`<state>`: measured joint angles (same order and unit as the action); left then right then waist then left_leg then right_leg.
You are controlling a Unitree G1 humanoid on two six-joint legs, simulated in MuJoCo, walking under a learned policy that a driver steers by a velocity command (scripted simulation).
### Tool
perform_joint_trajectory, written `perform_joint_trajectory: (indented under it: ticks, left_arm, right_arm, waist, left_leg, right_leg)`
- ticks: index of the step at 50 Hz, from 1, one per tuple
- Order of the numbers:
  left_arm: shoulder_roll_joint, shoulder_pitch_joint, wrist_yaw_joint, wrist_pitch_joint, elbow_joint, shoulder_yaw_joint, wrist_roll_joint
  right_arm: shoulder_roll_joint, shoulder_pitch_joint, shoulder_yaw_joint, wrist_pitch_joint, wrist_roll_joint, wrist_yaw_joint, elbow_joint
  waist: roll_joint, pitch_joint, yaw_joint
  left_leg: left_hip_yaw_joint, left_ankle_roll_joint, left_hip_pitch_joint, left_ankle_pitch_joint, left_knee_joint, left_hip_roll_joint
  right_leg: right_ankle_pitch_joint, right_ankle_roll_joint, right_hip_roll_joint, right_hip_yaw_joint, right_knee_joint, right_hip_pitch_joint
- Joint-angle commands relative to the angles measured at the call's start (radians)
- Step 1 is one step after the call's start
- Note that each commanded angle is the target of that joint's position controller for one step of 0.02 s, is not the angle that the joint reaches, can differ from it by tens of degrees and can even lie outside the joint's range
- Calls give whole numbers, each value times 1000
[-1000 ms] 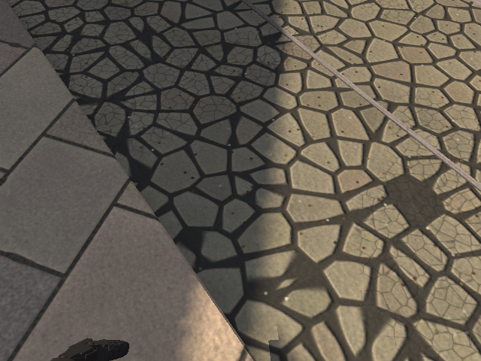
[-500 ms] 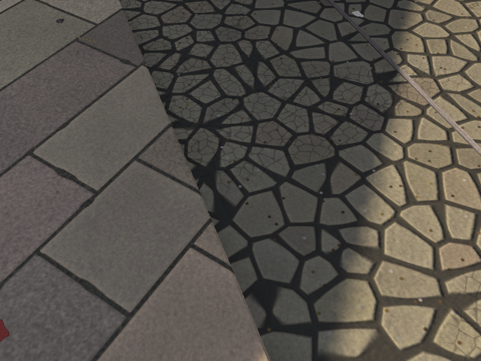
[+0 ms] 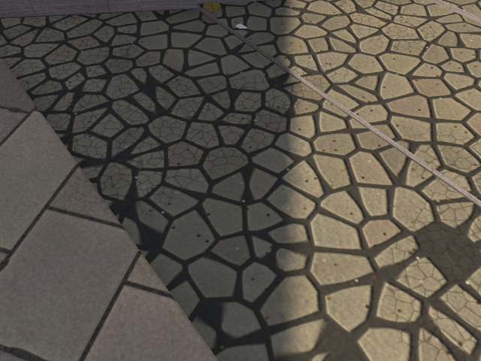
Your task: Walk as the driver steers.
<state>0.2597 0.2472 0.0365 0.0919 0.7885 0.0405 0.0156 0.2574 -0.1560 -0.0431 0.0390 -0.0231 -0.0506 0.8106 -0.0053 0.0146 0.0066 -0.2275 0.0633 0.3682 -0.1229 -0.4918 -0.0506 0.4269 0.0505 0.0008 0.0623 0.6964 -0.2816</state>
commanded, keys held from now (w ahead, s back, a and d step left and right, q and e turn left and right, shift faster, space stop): e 0.10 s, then w+e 0.28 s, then w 0.24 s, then no key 0.38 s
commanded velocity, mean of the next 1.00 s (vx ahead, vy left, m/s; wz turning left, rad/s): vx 0.24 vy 0.00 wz -0.34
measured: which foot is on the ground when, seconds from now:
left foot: down 0.00-0.02, up 0.04-0.52, down 0.54-1.00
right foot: up 0.00-0.00, down 0.02-0.54, up 0.56-1.00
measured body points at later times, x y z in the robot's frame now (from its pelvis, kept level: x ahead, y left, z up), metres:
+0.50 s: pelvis +0.05 +0.01 +0.02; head +0.06 +0.00 +0.47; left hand +0.16 +0.28 -0.10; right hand +0.15 -0.30 -0.08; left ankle +0.13 +0.11 -0.71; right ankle -0.03 -0.08 -0.73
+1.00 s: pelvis +0.22 -0.02 +0.00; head +0.24 -0.02 +0.45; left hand +0.46 +0.17 -0.10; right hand +0.11 -0.27 -0.12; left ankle +0.14 +0.10 -0.73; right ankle +0.27 -0.17 -0.70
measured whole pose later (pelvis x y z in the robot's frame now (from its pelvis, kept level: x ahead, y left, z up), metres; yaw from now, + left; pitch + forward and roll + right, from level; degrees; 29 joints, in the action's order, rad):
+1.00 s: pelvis +0.22 -0.02 +0.00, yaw -20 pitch +1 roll +1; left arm 0.30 0.13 0.04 0.02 0.74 0.06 0.04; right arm 0.24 -0.43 -0.04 -0.08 -0.02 -0.03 0.89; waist 0.05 0.03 -0.05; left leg -0.03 0.06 0.01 -0.38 -0.38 0.07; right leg -0.09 0.01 0.02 -0.10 0.76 -0.56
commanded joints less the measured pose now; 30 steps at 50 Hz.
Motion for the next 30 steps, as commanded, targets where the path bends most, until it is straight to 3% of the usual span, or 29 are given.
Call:
perform_joint_trajectory:
  ticks: [1,2,3,4,5,7,8,11,14,19,22,24,26,27,28,29,30]
  left_arm:
    - [92,116,3,-19,-42,23,3]
    - [230,91,-8,-26,-90,54,9]
    - [279,136,-28,-29,-79,71,19]
    - [243,79,-46,-36,-80,60,22]
    - [205,4,-50,-44,-94,49,11]
    - [160,-9,-44,-59,-118,40,-1]
    - [142,13,-37,-65,-120,35,-6]
    - [158,99,-30,-81,-103,45,-15]
    - [178,153,-32,-91,-91,55,-15]
    - [205,180,-30,-102,-91,67,-7]
    - [203,171,-28,-115,-94,68,-4]
    - [202,146,-27,-121,-96,67,-1]
    - [190,104,-34,-120,-101,61,-8]
    - [142,95,-37,-128,-105,46,-11]
    - [63,78,-33,-135,-137,24,-23]
    - [129,72,-38,-133,-149,36,-3]
    - [152,73,-34,-131,-133,41,6]
  right_arm:
    - [134,-18,-47,9,2,7,-44]
    - [58,-13,-30,10,11,11,-101]
    - [112,116,-37,15,0,-1,-125]
    - [98,106,-34,16,13,4,-126]
    - [107,72,-38,13,19,11,-109]
    - [142,7,-53,10,-17,26,-75]
    - [146,8,-56,10,-21,37,-78]
    - [119,59,-50,8,-13,56,-102]
    - [118,78,-49,-8,-12,67,-112]
    - [112,136,-39,-32,-4,68,-142]
    - [103,146,-27,-50,1,65,-158]
    - [102,102,-24,-64,9,61,-154]
    - [96,-43,-27,-83,2,53,-112]
    - [132,-146,-35,-96,-8,43,-89]
    - [238,-245,-55,-103,-24,34,-83]
    - [298,-280,-77,-96,-12,43,-54]
    - [233,-218,-63,-93,3,49,-66]
  waist:
    - [58,-35,38]
    - [319,13,26]
    - [194,92,85]
    - [136,94,22]
    - [112,91,-27]
    - [123,2,-27]
    - [112,-21,-18]
    - [98,-1,15]
    - [127,13,40]
    - [139,24,71]
    - [151,21,75]
    - [147,18,49]
    - [86,5,-35]
    - [17,-30,-81]
    - [-207,-87,-121]
    - [-210,-21,-101]
    - [-114,58,-56]
  left_leg:
    - [129,-8,83,-298,-1,-178]
    - [39,-102,323,-459,-252,19]
    - [194,-109,333,-434,-413,50]
    - [257,-100,285,-331,-486,33]
    - [271,-91,273,-230,-504,33]
    - [256,-81,289,-136,-572,40]
    - [257,-82,305,-123,-590,40]
    - [262,-99,383,-105,-531,35]
    - [274,-120,371,-100,-400,33]
    - [270,-126,269,-144,-210,48]
    - [247,-105,170,-178,-124,52]
    - [238,-75,28,-173,-54,56]
    - [220,-45,-259,-98,85,79]
    - [306,-29,-428,-161,116,3]
    - [654,35,-554,-499,262,-225]
    - [921,103,-463,-681,340,-329]
    - [868,114,-390,-645,330,-308]
  right_leg:
    - [-59,62,-46,-141,-367,165]
    - [-87,159,-363,-632,-492,167]
    - [-207,231,-394,-638,-541,18]
    - [-236,216,-321,-525,-514,-14]
    - [-246,172,-247,-436,-489,-12]
    - [-106,151,-168,-394,-501,97]
    - [-34,155,-162,-412,-517,139]
    - [29,166,-169,-460,-539,239]
    - [12,193,-167,-483,-541,273]
    - [22,222,-159,-526,-506,215]
    - [32,213,-159,-537,-482,158]
    - [21,193,-152,-540,-459,80]
    - [-15,143,-91,-505,-378,-70]
    - [12,106,-36,-444,-248,-173]
    - [92,51,93,-273,59,-322]
    - [139,49,137,-238,219,-443]
    - [50,52,84,-274,291,-459]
